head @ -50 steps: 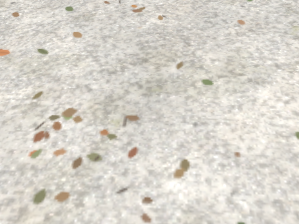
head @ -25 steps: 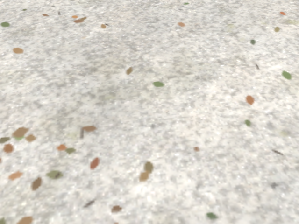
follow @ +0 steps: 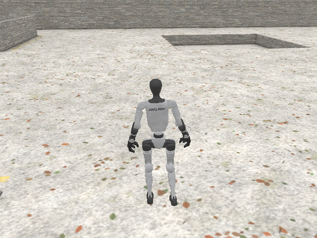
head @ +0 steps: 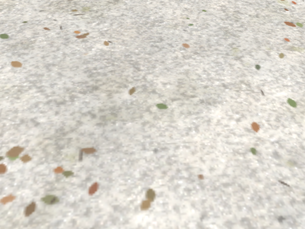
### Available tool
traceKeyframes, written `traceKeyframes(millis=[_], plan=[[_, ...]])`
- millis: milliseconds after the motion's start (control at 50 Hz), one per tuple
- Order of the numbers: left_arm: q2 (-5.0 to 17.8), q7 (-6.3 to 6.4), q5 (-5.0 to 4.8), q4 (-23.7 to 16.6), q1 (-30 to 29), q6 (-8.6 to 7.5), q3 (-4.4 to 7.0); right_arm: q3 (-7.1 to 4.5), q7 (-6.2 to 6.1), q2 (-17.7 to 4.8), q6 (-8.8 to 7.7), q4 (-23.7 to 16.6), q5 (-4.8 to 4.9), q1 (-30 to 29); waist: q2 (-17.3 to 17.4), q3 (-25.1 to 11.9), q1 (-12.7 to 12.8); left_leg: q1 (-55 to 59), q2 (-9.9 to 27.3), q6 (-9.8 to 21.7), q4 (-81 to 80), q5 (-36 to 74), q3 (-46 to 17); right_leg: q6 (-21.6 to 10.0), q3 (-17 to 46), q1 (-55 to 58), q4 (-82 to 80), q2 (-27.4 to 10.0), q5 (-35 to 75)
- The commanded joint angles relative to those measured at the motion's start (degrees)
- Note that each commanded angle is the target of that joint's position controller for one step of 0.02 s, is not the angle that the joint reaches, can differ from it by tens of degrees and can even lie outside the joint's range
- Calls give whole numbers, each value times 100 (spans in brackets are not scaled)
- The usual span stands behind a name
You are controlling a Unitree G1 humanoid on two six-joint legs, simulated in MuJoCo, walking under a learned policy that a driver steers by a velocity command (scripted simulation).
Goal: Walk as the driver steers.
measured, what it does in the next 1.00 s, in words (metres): walks ahead: right foot, then left foot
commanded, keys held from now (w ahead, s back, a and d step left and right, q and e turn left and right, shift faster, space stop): w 1.00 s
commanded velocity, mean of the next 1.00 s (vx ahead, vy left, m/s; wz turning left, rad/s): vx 0.47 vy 0.00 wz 0.00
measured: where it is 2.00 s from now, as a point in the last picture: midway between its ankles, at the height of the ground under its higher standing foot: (143, 125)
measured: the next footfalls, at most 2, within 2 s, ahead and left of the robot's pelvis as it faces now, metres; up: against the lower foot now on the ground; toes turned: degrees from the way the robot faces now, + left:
right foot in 0.44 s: +0.41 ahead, -0.11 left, +0.00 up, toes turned -1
left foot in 0.96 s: +0.69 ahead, +0.14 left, +0.00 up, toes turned +3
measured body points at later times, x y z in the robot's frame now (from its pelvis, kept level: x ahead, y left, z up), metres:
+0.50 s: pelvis +0.26 -0.02 -0.01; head +0.30 -0.02 +0.43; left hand +0.49 +0.21 -0.09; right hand +0.22 -0.30 -0.14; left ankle +0.03 +0.09 -0.67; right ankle +0.37 -0.11 -0.73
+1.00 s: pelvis +0.55 +0.04 -0.01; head +0.58 +0.05 +0.44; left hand +0.54 +0.32 -0.15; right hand +0.76 -0.20 -0.09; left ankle +0.65 +0.14 -0.73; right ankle +0.38 -0.11 -0.70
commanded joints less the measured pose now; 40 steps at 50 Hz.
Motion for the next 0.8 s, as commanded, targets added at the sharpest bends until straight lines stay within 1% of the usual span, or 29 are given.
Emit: traceKeyframes(millis=[20,40,60,80,120,160,220,260,300,340,360,380,400,420,440,460,480,500,520,540,560,580,620,640,680,700,740,760,800], plan=[[659,-19,-109,-747,-692,-339,143,-142,-21,-821,-99,-150,-51,589,1008,634,-367,1793,2001,1042,-2371,-2066,-3419,-197,129,-3312,1756,-407,416],[599,-33,-20,-686,-731,-367,150,-104,-24,-747,-92,-191,-79,458,821,613,-309,1732,1757,880,-2363,-1305,-2888,-211,65,-3244,1582,-538,863],[567,-62,43,-662,-768,-371,166,-72,-33,-681,-79,-205,-99,438,794,566,-274,1662,1544,747,-2383,-597,-2408,-192,23,-3066,1374,-643,1216],[490,-105,66,-631,-765,-365,158,-45,-41,-618,-63,-196,-101,504,815,478,-271,1622,1379,681,-2412,8,-2047,-154,-76,-2902,1259,-663,1495],[361,-148,92,-668,-869,-339,136,-30,-59,-624,-51,-135,-64,693,739,382,-294,1698,1269,719,-2424,1178,-1578,-16,-257,-2926,986,-642,1876],[252,-153,92,-804,-1184,-324,98,-25,-93,-661,-11,-77,-62,803,631,411,-339,1674,1208,744,-2466,1924,-1251,124,-363,-2977,459,-616,2179],[68,-210,63,-1017,-1801,-378,6,-8,-170,-694,54,-15,-52,912,660,551,-489,1379,1014,644,-2584,2199,-799,210,-557,-2563,-721,-487,2905],[27,-275,39,-1137,-2195,-417,-30,-16,-203,-744,76,70,-30,1122,629,677,-609,1346,1066,652,-2652,2108,-729,198,-656,-2344,-1258,-384,3214],[39,-340,15,-1239,-2470,-449,-42,-27,-207,-763,110,156,-7,1276,612,787,-634,1559,1215,701,-2594,2223,-725,118,-650,-2305,-1599,-304,3247],[99,-402,3,-1329,-2641,-488,-35,-52,-215,-782,157,214,16,1328,643,807,-557,1949,1397,691,-2388,2659,-729,-47,-603,-2334,-1826,-258,3031],[163,-425,7,-1343,-2618,-504,-17,-73,-225,-815,178,219,22,1302,675,734,-458,2143,1466,652,-2205,3133,-714,-151,-609,-2235,-1914,-209,2859],[273,-427,18,-1314,-2456,-508,25,-101,-238,-884,196,202,10,1244,755,546,-302,2303,1490,597,-1911,4007,-687,-261,-668,-1929,-1950,-90,2662],[422,-404,35,-1235,-2134,-493,91,-138,-253,-978,225,184,-8,1203,890,226,-93,2438,1483,549,-1445,5095,-660,-380,-772,-1437,-1895,80,2422],[640,-355,34,-1026,-1374,-472,205,-147,-261,-1006,279,153,-40,1101,932,-311,335,2377,1346,457,-537,5959,-522,-564,-911,-450,-1975,250,2425],[859,-273,49,-761,-379,-438,302,-110,-274,-952,299,73,-82,1010,890,-969,809,1524,1163,298,695,5596,-442,-804,-626,1214,-1882,-54,2654],[1404,-215,211,-600,466,-405,426,71,-230,-340,228,-120,-168,1530,-235,-2044,706,-674,446,1,2935,2937,-268,-1563,1560,3761,-1664,-1608,2234],[1054,-234,133,-470,591,-392,342,170,-163,-100,101,42,-73,1818,-1078,-2761,590,-1825,-356,-135,4331,-1425,-865,-2113,3850,4413,-2670,-2404,1230],[719,-212,77,-485,166,-369,231,-27,-112,-787,-14,-157,120,1127,-642,-1691,650,-2443,36,-56,4705,-1309,-1129,-1774,3335,3566,-3033,-2151,615],[587,-191,77,-519,-265,-357,183,-43,-96,-845,-80,-364,219,559,-310,-839,502,-2519,332,-2,4509,-817,-912,-1558,2442,2570,-3229,-1924,761],[491,-217,116,-492,-584,-385,144,-28,-116,-715,-94,-427,165,301,147,-269,273,-2396,572,-33,4082,-408,-756,-1441,1840,1638,-3487,-1668,1335],[355,-236,176,-502,-790,-436,109,-66,-143,-677,-49,-395,80,345,93,-98,55,-2084,766,-70,3745,-122,-770,-1348,1405,1093,-3651,-1435,1804],[327,-249,201,-483,-899,-461,105,-48,-144,-550,16,-328,52,540,-40,-61,-110,-1772,850,-127,3628,15,-780,-1353,1173,716,-3844,-1315,1960],[371,-272,134,-362,-902,-543,123,-6,-164,-341,133,-296,14,681,-94,25,-257,-1620,941,-264,3309,83,-698,-1447,814,267,-4086,-1261,2277],[444,-268,125,-293,-868,-575,140,0,-181,-329,169,-371,-12,525,-90,147,-263,-1738,987,-339,3066,232,-668,-1466,647,123,-4191,-1241,2374],[588,-219,138,-168,-707,-585,176,10,-198,-336,167,-562,-69,39,-46,324,-153,-2050,1034,-459,2392,856,-627,-1456,388,105,-4302,-1162,2518],[624,-192,129,-124,-641,-568,181,23,-183,-316,146,-631,-79,-188,-16,362,-87,-2079,1017,-477,1949,1251,-592,-1389,224,142,-4305,-1073,2582],[706,-152,101,-52,-495,-527,190,66,-135,-222,83,-743,-72,-650,19,409,90,-1865,862,-464,999,1978,-437,-1218,-92,157,-4274,-900,2696],[768,-139,82,8,-346,-511,200,85,-107,-186,56,-798,-58,-888,47,410,203,-1744,768,-462,660,2236,-348,-1171,-156,222,-4261,-897,2662],[874,-132,35,156,-51,-468,220,92,-51,-201,28,-912,-6,-1224,34,414,350,-1698,675,-439,266,2426,-340,-1142,-108,562,-4170,-1052,2530]])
